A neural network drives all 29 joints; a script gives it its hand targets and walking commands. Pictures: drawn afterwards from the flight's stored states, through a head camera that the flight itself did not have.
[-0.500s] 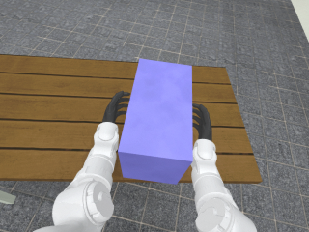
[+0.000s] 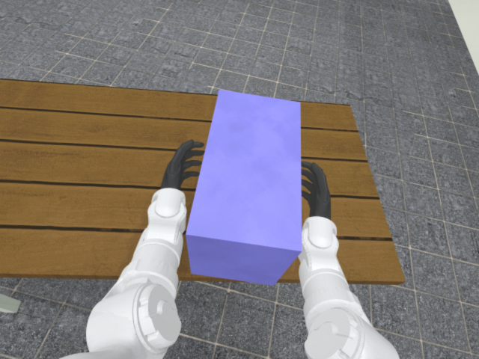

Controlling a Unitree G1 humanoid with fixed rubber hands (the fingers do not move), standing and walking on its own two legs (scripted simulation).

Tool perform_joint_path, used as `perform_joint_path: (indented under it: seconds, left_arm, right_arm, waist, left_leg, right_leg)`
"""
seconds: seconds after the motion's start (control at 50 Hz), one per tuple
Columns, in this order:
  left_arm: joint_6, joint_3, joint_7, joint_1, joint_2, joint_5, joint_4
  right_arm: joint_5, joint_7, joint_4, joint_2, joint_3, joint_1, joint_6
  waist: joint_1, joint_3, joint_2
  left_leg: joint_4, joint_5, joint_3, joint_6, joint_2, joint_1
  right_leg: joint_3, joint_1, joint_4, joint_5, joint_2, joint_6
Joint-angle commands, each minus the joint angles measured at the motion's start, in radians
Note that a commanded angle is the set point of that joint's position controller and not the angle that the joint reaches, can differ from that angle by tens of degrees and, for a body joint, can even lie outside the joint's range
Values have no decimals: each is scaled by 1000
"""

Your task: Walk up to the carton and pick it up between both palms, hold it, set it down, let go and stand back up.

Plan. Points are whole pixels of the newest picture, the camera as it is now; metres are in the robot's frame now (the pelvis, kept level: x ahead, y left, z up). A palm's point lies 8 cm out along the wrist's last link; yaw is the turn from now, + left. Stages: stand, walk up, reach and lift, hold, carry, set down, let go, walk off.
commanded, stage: reach and lift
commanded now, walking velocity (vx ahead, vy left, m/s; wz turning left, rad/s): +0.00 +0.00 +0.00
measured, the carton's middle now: (246, 187) +0.45 -0.01 -0.02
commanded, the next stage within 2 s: none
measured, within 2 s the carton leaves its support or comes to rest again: leaves its support in 1.08 s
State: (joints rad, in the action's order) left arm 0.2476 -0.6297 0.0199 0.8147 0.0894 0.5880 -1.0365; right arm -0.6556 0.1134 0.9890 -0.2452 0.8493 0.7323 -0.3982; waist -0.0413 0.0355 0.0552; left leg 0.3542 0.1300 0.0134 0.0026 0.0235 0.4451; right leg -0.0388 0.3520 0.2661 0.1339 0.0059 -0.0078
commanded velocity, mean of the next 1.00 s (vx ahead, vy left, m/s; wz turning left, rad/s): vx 0.00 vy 0.00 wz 0.00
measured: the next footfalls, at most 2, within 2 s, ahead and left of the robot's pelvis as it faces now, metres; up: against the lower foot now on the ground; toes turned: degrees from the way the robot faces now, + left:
none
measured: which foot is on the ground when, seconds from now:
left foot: down 0.00-1.00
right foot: down 0.00-1.00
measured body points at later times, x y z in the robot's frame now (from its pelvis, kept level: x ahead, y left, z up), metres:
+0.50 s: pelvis +0.00 +0.00 +0.00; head +0.09 +0.03 +0.44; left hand +0.43 +0.12 +0.02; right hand +0.39 -0.14 +0.02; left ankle +0.01 +0.11 -0.75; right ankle -0.02 -0.12 -0.75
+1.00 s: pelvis -0.01 +0.00 +0.00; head +0.06 +0.02 +0.44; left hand +0.41 +0.12 +0.02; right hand +0.38 -0.14 +0.02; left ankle +0.01 +0.11 -0.75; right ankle -0.02 -0.12 -0.75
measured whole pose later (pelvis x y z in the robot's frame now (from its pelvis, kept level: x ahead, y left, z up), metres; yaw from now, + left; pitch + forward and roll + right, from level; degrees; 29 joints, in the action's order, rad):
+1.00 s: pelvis -0.01 +0.00 +0.00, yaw -1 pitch +13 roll -2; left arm 0.22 -0.45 0.09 0.75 0.07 0.41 -1.05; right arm -0.45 0.15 1.03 -0.18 0.61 0.65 -0.38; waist -0.02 0.09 0.03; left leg 0.33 0.10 0.02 0.00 0.04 0.45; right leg -0.03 0.35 0.22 0.09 0.02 0.00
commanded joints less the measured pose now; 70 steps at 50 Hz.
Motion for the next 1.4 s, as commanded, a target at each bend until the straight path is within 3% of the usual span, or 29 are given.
perform_joint_path:
  seconds: [0.0,0.06,0.08,0.1,0.14,0.2,0.26,0.34,0.38,0.44,0.52,0.54,0.68,0.72,0.74,0.8,0.84,0.92,0.94,0.96,0.98,1.0,1.02,1.04,1.1,1.18,1.28,1.32,1.38]
  left_arm:
    - [-14,192,-81,401,472,34,-90]
    - [-12,208,-76,414,491,28,-52]
    - [-17,213,-76,419,490,29,-63]
    - [-18,208,-74,420,493,33,-60]
    - [-20,202,-79,415,486,37,-58]
    - [-19,219,-76,417,496,27,-42]
    - [-19,217,-86,401,496,22,-73]
    - [-9,220,-82,395,495,23,-63]
    - [-11,232,-78,402,506,18,-68]
    - [6,261,-75,412,519,-4,-53]
    - [13,304,-66,422,550,-10,-39]
    - [11,314,-67,419,546,-20,-55]
    - [24,378,-56,420,570,-58,-38]
    - [17,384,-60,413,574,-67,-51]
    - [15,404,-61,411,587,-82,-55]
    - [10,408,-62,409,597,-88,-40]
    - [13,455,-59,418,619,-119,-16]
    - [13,470,-58,467,613,-143,-23]
    - [1,467,-57,442,614,-143,-27]
    - [-8,458,-66,469,600,-146,-39]
    - [-19,448,-74,454,597,-146,-48]
    - [-23,472,-72,453,607,-159,-4]
    - [-28,484,-77,476,599,-172,-6]
    - [-30,473,-78,480,602,-172,-4]
    - [-44,475,-72,475,612,-182,3]
    - [-95,478,-70,505,590,-200,39]
    - [-157,528,-75,533,624,-242,139]
    - [-202,505,-85,496,604,-224,131]
    - [-260,523,-94,481,613,-235,189]
  right_arm:
    - [-66,-106,59,-485,-269,439,-49]
    - [-65,-111,64,-480,-265,439,-52]
    - [-69,-111,83,-480,-251,437,-49]
    - [-68,-113,68,-478,-254,455,-52]
    - [-70,-109,78,-498,-262,428,-42]
    - [-58,-113,69,-493,-278,441,-42]
    - [-63,-108,73,-502,-283,431,-49]
    - [-45,-109,65,-509,-320,427,-55]
    - [-36,-109,82,-503,-320,428,-54]
    - [-31,-105,62,-515,-353,438,-71]
    - [-10,-101,67,-519,-384,444,-85]
    - [-10,-100,64,-513,-381,458,-87]
    - [42,-97,67,-508,-462,470,-98]
    - [57,-97,65,-508,-483,476,-91]
    - [59,-93,60,-503,-483,488,-94]
    - [83,-91,47,-507,-532,492,-86]
    - [94,-89,17,-498,-553,509,-91]
    - [127,-87,11,-507,-585,538,-65]
    - [140,-88,-4,-505,-604,544,-58]
    - [142,-82,-4,-507,-598,560,-47]
    - [151,-82,-12,-509,-607,564,-36]
    - [167,-83,-32,-506,-631,559,-32]
    - [174,-79,-36,-509,-637,570,-24]
    - [188,-81,-63,-521,-658,590,-19]
    - [228,-93,-110,-512,-714,630,0]
    - [255,-95,-118,-506,-718,639,70]
    - [307,-95,-151,-492,-734,654,123]
    - [324,-102,-135,-474,-732,625,168]
    - [352,-94,-161,-451,-730,624,197]
  waist:
    - [-8,560,-85]
    - [-5,588,-112]
    - [-19,566,-114]
    - [-7,581,-110]
    - [-14,553,-95]
    - [-2,572,-113]
    - [-17,554,-88]
    - [6,577,-88]
    - [3,564,-104]
    - [0,623,-89]
    - [1,653,-122]
    - [-12,649,-116]
    - [6,711,-133]
    - [11,702,-128]
    - [-6,692,-112]
    - [8,689,-99]
    - [-7,742,-99]
    - [1,738,-91]
    - [15,715,-92]
    - [4,697,-73]
    - [19,666,-73]
    - [20,689,-75]
    - [2,698,-66]
    - [31,689,-70]
    - [70,698,-78]
    - [63,627,-58]
    - [30,637,-54]
    - [42,533,-64]
    - [13,520,-55]
  left_leg:
    - [19,-289,88,-35,-7,-276]
    - [27,-329,79,-47,2,-299]
    - [34,-329,75,-51,4,-311]
    - [32,-328,78,-47,5,-312]
    - [15,-288,86,-36,-1,-290]
    - [11,-305,81,-40,0,-281]
    - [15,-296,86,-35,-4,-251]
    - [2,-296,80,-32,-2,-244]
    - [11,-328,78,-42,2,-277]
    - [25,-381,83,-40,4,-293]
    - [31,-419,81,-59,4,-313]
    - [32,-412,82,-57,5,-298]
    - [37,-461,76,-73,11,-315]
    - [31,-453,77,-68,9,-304]
    - [32,-448,70,-71,11,-305]
    - [24,-426,73,-60,11,-313]
    - [34,-449,68,-70,15,-324]
    - [21,-357,74,-59,4,-294]
    - [17,-346,72,-55,3,-290]
    - [3,-276,81,-44,-6,-253]
    - [-11,-233,80,-37,-9,-233]
    - [-13,-252,77,-41,-4,-249]
    - [-11,-244,78,-40,-7,-249]
    - [-16,-217,84,-34,-14,-228]
    - [-20,-199,86,-29,-13,-225]
    - [-44,-97,88,-14,-14,-244]
    - [-34,-144,79,-26,-8,-340]
    - [-57,-104,80,-22,-11,-352]
    - [-46,-153,72,-33,-11,-407]
  right_leg:
    - [-76,-226,38,-362,13,-16]
    - [-84,-200,41,-358,17,-11]
    - [-86,-182,36,-338,19,-9]
    - [-85,-166,29,-314,19,-5]
    - [-77,-198,28,-333,12,-11]
    - [-80,-213,37,-353,10,-12]
    - [-73,-231,35,-376,6,-15]
    - [-73,-268,47,-414,7,-21]
    - [-77,-239,39,-391,11,-12]
    - [-76,-240,42,-453,14,-12]
    - [-76,-251,36,-482,16,-3]
    - [-74,-254,38,-488,17,-3]
    - [-69,-282,49,-538,18,2]
    - [-65,-285,43,-543,16,5]
    - [-66,-286,41,-530,22,2]
    - [-58,-288,40,-557,16,-2]
    - [-60,-300,44,-556,26,5]
    - [-46,-313,41,-514,19,5]
    - [-40,-326,42,-512,16,5]
    - [-33,-346,35,-482,8,0]
    - [-27,-374,39,-479,1,-1]
    - [-33,-391,48,-491,8,-3]
    - [-31,-385,45,-504,8,-6]
    - [-23,-403,47,-493,1,-5]
    - [-16,-410,48,-452,1,0]
    - [-7,-391,33,-320,-1,2]
    - [-22,-356,16,-281,13,4]
    - [-23,-350,-9,-190,10,5]
    - [-38,-346,-9,-220,23,-4]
